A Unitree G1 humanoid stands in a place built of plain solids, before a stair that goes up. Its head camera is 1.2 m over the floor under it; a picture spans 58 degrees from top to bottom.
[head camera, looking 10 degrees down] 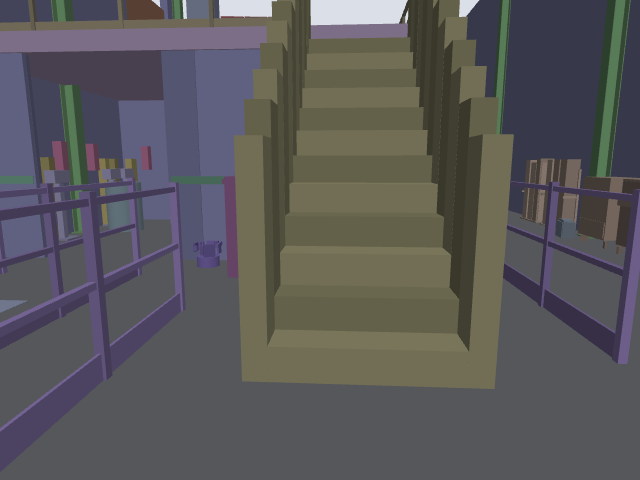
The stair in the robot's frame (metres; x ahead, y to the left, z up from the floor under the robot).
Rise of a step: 0.21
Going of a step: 0.25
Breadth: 1.13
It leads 3 degrees to the right of straight ahead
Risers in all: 13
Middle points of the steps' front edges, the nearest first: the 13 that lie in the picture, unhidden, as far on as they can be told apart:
2.21 -0.25 0.21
2.46 -0.27 0.42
2.71 -0.28 0.63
2.96 -0.30 0.84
3.21 -0.31 1.05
3.45 -0.33 1.27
3.70 -0.35 1.48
3.95 -0.36 1.69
4.20 -0.38 1.90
4.45 -0.39 2.11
4.70 -0.41 2.32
4.95 -0.42 2.53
5.20 -0.44 2.74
